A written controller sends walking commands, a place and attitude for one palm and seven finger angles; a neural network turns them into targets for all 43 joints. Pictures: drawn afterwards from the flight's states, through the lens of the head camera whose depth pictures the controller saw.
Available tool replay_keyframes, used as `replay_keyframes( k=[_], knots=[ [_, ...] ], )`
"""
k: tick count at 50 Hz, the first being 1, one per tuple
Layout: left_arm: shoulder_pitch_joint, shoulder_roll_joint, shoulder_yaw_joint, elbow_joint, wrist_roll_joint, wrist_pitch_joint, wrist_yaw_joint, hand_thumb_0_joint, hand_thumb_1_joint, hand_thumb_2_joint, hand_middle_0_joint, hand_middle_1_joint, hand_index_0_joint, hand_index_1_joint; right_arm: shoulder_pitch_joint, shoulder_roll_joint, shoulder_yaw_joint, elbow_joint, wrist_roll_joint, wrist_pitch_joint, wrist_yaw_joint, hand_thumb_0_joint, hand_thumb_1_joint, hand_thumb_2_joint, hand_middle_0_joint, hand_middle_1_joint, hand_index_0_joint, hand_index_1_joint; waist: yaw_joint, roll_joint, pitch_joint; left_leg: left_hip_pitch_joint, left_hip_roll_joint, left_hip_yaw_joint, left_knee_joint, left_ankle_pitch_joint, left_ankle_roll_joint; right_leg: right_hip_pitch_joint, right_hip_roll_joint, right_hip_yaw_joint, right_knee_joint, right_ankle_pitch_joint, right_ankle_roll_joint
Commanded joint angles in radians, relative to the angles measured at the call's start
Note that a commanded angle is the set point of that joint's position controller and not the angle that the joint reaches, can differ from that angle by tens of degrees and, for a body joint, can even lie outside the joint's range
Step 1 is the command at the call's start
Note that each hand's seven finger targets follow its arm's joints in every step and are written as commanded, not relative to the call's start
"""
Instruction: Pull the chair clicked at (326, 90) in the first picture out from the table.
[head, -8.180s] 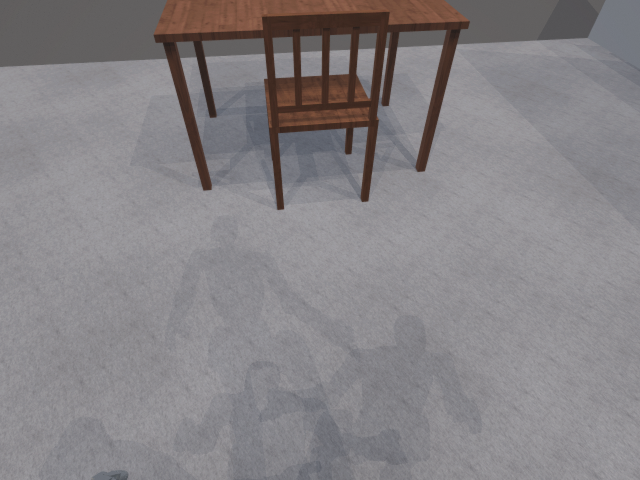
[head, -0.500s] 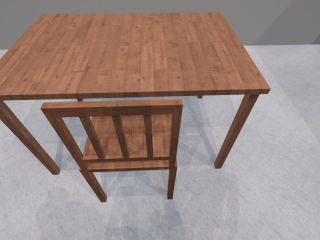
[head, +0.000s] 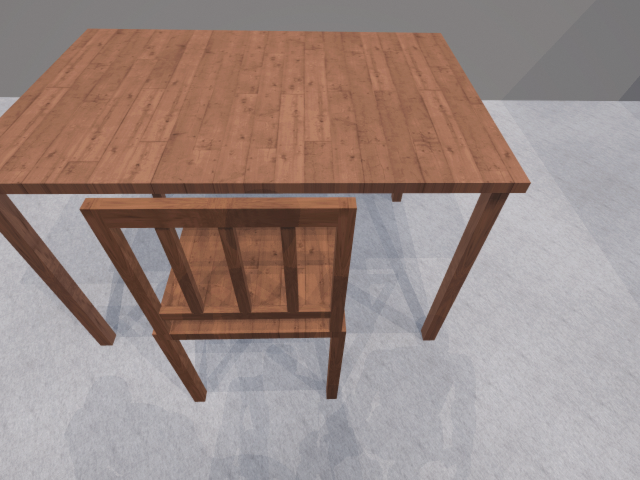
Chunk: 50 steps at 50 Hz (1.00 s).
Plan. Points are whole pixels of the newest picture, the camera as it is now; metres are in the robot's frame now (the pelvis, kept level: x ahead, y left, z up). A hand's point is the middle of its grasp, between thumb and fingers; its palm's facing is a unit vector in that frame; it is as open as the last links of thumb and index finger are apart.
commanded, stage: look again from close up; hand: left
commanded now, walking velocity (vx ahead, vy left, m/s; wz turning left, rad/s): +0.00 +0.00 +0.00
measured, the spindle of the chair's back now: (237, 271) +0.49 +0.19 -0.12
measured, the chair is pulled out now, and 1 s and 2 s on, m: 0.00 0.00 0.00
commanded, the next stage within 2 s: shuffle to correct the standing spot in 0.10 s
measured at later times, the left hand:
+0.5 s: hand out of the picture -0.02 +0.15 -0.18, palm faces +0.10 -0.98 -0.18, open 7.4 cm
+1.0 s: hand out of the picture +0.02 +0.16 -0.18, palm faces +0.11 -0.97 -0.22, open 7.3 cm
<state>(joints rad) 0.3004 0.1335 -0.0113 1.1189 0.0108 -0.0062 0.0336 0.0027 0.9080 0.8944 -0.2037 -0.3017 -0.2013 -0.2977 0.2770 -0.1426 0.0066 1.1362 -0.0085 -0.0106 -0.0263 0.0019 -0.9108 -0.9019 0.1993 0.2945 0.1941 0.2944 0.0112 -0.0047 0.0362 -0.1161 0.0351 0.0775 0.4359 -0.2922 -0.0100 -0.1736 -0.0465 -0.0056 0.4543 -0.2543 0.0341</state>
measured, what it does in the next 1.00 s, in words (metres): stands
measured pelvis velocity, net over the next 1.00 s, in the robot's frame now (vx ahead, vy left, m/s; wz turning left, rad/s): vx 0.03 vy -0.01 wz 0.06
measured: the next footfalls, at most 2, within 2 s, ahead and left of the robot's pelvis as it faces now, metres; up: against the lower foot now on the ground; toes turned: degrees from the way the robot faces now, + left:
none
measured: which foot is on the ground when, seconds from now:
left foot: down 0.00-1.00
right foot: down 0.00-1.00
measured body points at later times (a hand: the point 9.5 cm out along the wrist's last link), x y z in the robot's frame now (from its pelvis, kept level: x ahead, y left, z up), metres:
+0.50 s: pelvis +0.02 -0.01 -0.01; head +0.03 -0.01 +0.44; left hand -0.03 +0.21 -0.17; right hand -0.02 -0.22 -0.17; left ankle -0.04 +0.12 -0.74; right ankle -0.01 -0.14 -0.74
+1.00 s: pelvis +0.03 -0.01 +0.00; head +0.05 -0.01 +0.44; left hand +0.02 +0.21 -0.16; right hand +0.08 -0.24 -0.16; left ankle -0.03 +0.12 -0.74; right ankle -0.01 -0.14 -0.74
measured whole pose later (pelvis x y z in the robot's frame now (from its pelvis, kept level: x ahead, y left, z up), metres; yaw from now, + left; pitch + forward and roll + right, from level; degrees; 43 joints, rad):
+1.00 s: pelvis +0.03 -0.01 +0.00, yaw +4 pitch +0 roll +0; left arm 0.27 0.15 0.01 1.09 0.02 -0.02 0.06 0.01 0.92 0.89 -0.20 -0.30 -0.20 -0.30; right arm 0.21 -0.17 -0.02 1.07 -0.01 0.00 -0.03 0.01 -0.92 -0.90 0.20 0.29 0.19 0.29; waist 0.02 0.00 0.05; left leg -0.17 0.05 0.03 0.53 -0.34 -0.02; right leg -0.17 -0.04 -0.08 0.49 -0.32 0.02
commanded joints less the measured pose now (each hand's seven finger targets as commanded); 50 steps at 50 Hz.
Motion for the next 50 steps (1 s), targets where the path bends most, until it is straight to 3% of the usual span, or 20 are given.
replay_keyframes(
  k=[1,5,10,14,16,18,21,24,26,28,31,32,33,35,37,42,47,48,49,50],
  knots=[
    [0.075,0.101,0.02,-0.031,0.002,-0.014,0.006,0.0,0.9,0.9,-0.2,-0.3,-0.2,-0.3,0.068,-0.079,-0.009,-0.025,0.004,-0.016,-0.005,0.0,-0.9,-0.9,0.2,0.3,0.2,0.3,-0.004,-0.007,0.056,-0.049,0.067,-0.064,-0.092,0.16,0.03,-0.032,-0.052,0.048,-0.078,0.166,-0.05],
    [0.082,0.093,0.021,-0.029,0.003,-0.016,0.007,0.0,0.9,0.9,-0.2,-0.3,-0.2,-0.3,0.086,-0.077,-0.009,-0.023,0.002,-0.02,-0.006,0.0,-0.9,-0.9,0.2,0.3,0.2,0.3,-0.007,-0.002,0.026,-0.044,0.068,-0.067,-0.086,0.191,0.029,-0.017,-0.055,0.047,-0.067,0.189,-0.052],
    [0.089,0.086,0.022,-0.028,0.003,-0.013,0.008,0.0,0.9,0.9,-0.2,-0.3,-0.2,-0.3,0.089,-0.07,-0.008,-0.021,0.003,-0.019,-0.005,0.0,-0.9,-0.9,0.2,0.3,0.2,0.3,-0.003,0.006,0.06,-0.067,0.066,-0.07,-0.098,0.155,0.029,-0.032,-0.052,0.045,-0.074,0.141,-0.05],
    [0.094,0.085,0.03,-0.038,0.012,-0.006,-0.001,0.0,0.9,0.9,-0.2,-0.3,-0.2,-0.3,0.116,-0.083,-0.019,-0.02,-0.006,-0.009,0.001,0.0,-0.9,-0.9,0.2,0.3,0.2,0.3,-0.009,0.02,0.086,-0.115,0.069,-0.109,-0.126,-0.134,0.051,-0.08,-0.029,0.006,-0.041,-0.147,-0.055],
    [0.091,0.078,0.032,-0.048,0.017,-0.002,-0.007,0.0,0.9,0.9,-0.2,-0.3,-0.2,-0.3,0.121,-0.087,-0.025,-0.025,-0.008,-0.002,0.003,0.0,-0.9,-0.9,0.2,0.3,0.2,0.3,-0.01,0.05,0.142,-0.172,0.088,-0.152,-0.173,-0.272,0.072,-0.113,-0.006,-0.032,-0.005,-0.207,-0.055],
    [0.106,0.066,0.035,-0.054,0.021,-0.006,-0.009,0.0,0.9,0.9,-0.2,-0.3,-0.2,-0.3,0.12,-0.091,-0.031,-0.033,-0.011,-0.004,0.004,0.0,-0.9,-0.9,0.2,0.3,0.2,0.3,-0.004,0.084,0.157,-0.212,0.096,-0.183,-0.18,-0.296,0.086,-0.113,-0.003,-0.05,0.03,-0.19,-0.057],
    [0.141,0.069,0.037,-0.048,0.019,-0.018,-0.01,0.0,0.9,0.9,-0.2,-0.3,-0.2,-0.3,0.123,-0.068,-0.028,-0.044,-0.009,-0.013,0.001,0.0,-0.9,-0.9,0.2,0.3,0.2,0.3,0.007,0.015,0.144,-0.225,0.075,-0.169,-0.101,-0.149,0.094,-0.077,-0.023,-0.029,0.007,-0.132,-0.066],
    [0.174,0.094,0.044,-0.026,0.013,-0.03,-0.005,0.0,0.9,0.9,-0.2,-0.3,-0.2,-0.3,0.132,-0.042,-0.021,-0.048,-0.011,-0.026,-0.003,0.0,-0.9,-0.9,0.2,0.3,0.2,0.3,0.0,-0.103,0.076,-0.185,0.012,-0.058,0.069,0.065,0.063,-0.026,-0.083,0.038,-0.023,0.037,-0.096],
    [0.184,0.105,0.048,-0.014,0.01,-0.032,-0.004,0.0,0.9,0.9,-0.2,-0.3,-0.2,-0.3,0.133,-0.026,-0.019,-0.044,-0.009,-0.03,-0.006,0.0,-0.9,-0.9,0.2,0.3,0.2,0.3,-0.006,-0.13,0.058,-0.174,0.0,-0.026,0.113,0.092,0.053,-0.002,-0.101,0.042,-0.013,0.182,-0.113],
    [0.166,0.103,0.05,-0.013,0.01,-0.032,-0.003,0.0,0.9,0.9,-0.2,-0.3,-0.2,-0.3,0.15,-0.035,-0.019,-0.03,-0.009,-0.037,-0.008,0.0,-0.9,-0.9,0.2,0.3,0.2,0.3,-0.019,-0.077,0.028,-0.127,0.016,-0.037,0.106,0.183,0.052,-0.009,-0.086,0.01,0.044,0.265,-0.11],
    [0.122,0.064,0.041,-0.021,0.007,-0.034,0.003,0.0,0.9,0.9,-0.2,-0.3,-0.2,-0.3,0.178,-0.067,-0.022,0.007,-0.006,-0.038,-0.022,0.0,-0.9,-0.9,0.2,0.3,0.2,0.3,-0.03,0.097,0.009,-0.008,0.087,-0.094,0.077,0.592,0.062,-0.053,-0.027,-0.061,0.138,0.343,-0.074],
    [0.124,0.064,0.043,-0.019,0.005,-0.034,0.006,0.0,0.9,0.9,-0.2,-0.3,-0.2,-0.3,0.167,-0.074,-0.02,0.005,-0.005,-0.036,-0.027,0.0,-0.9,-0.9,0.2,0.3,0.2,0.3,-0.021,0.116,0.004,-0.011,0.09,-0.093,0.095,0.699,0.059,-0.029,-0.034,-0.055,0.13,0.376,-0.069],
    [0.139,0.071,0.046,-0.009,0.001,-0.034,0.01,0.0,0.9,0.9,-0.2,-0.3,-0.2,-0.3,0.143,-0.071,-0.018,-0.003,-0.003,-0.033,-0.03,0.0,-0.9,-0.9,0.2,0.3,0.2,0.3,-0.009,0.091,-0.008,-0.016,0.078,-0.084,0.115,0.725,0.049,0.003,-0.047,-0.034,0.111,0.46,-0.068],
    [0.158,0.093,0.048,0.006,-0.002,-0.038,0.014,0.0,0.9,0.9,-0.2,-0.3,-0.2,-0.3,0.106,-0.062,-0.016,-0.023,0.002,-0.028,-0.034,0.0,-0.9,-0.9,0.2,0.3,0.2,0.3,-0.003,0.002,-0.037,-0.042,0.052,-0.062,0.116,0.632,0.027,0.079,-0.086,-0.01,0.094,0.731,-0.065],
    [0.149,0.103,0.046,0.002,-0.002,-0.036,0.016,0.0,0.9,0.9,-0.2,-0.3,-0.2,-0.3,0.086,-0.065,-0.018,-0.033,0.006,-0.023,-0.033,0.0,-0.9,-0.9,0.2,0.3,0.2,0.3,-0.003,-0.035,-0.033,-0.054,0.045,-0.057,0.081,0.536,0.018,0.101,-0.106,-0.01,0.09,0.821,-0.059],
    [0.1,0.103,0.043,-0.029,0.002,-0.018,0.019,0.0,0.9,0.9,-0.2,-0.3,-0.2,-0.3,0.056,-0.075,-0.026,-0.044,0.006,-0.009,-0.028,0.0,-0.9,-0.9,0.2,0.3,0.2,0.3,-0.002,-0.002,-0.007,-0.007,0.065,-0.067,0.018,0.526,0.023,0.047,-0.094,-0.005,0.045,0.589,-0.057],
    [0.088,0.115,0.043,-0.047,0.003,-0.018,0.019,0.0,0.9,0.9,-0.2,-0.3,-0.2,-0.3,0.035,-0.097,-0.027,-0.057,0.003,-0.008,-0.022,0.0,-0.9,-0.9,0.2,0.3,0.2,0.3,0.0,-0.015,-0.059,0.028,0.069,-0.072,0.013,0.543,0.022,0.076,-0.088,-0.012,0.026,0.561,-0.06],
    [0.127,0.172,0.052,-0.016,0.011,-0.035,0.05,0.0,0.9,0.9,-0.2,-0.3,-0.2,-0.3,-0.054,-0.175,-0.054,-0.131,0.012,-0.006,-0.004,0.0,-0.9,-0.9,0.2,0.3,0.2,0.3,0.013,-0.048,0.002,-0.104,0.069,-0.029,0.225,0.438,-0.006,0.022,-0.121,0.05,-0.026,0.764,-0.029],
    [0.098,0.195,0.057,-0.075,0.012,-0.04,0.042,0.0,0.9,0.9,-0.2,-0.3,-0.2,-0.3,-0.025,-0.097,-0.044,-0.172,0.004,-0.006,0.005,0.0,-0.9,-0.9,0.2,0.3,0.2,0.3,-0.016,-0.05,-0.039,-0.17,0.031,-0.047,0.186,0.037,0.01,0.079,-0.178,0.073,0.007,0.786,-0.076],
    [0.046,0.18,0.042,-0.087,0.011,-0.04,0.035,0.0,0.9,0.9,-0.2,-0.3,-0.2,-0.3,-0.002,-0.08,-0.038,-0.167,0.007,-0.005,0.007,0.0,-0.9,-0.9,0.2,0.3,0.2,0.3,-0.037,-0.054,-0.059,-0.139,0.032,-0.041,0.107,-0.016,0.013,0.041,-0.169,0.042,0.024,0.622,-0.092]
  ],
)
